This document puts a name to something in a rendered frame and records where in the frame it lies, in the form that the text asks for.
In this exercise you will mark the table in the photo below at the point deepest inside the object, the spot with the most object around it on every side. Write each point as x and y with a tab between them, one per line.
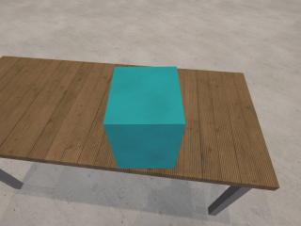
52	111

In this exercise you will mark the carton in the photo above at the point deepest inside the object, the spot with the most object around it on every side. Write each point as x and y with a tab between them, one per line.
144	119

